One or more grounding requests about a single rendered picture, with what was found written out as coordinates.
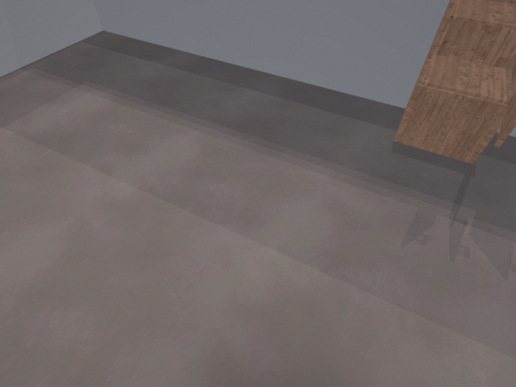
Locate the cupboard door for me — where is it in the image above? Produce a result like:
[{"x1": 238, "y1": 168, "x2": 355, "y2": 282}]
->
[{"x1": 494, "y1": 92, "x2": 516, "y2": 148}]

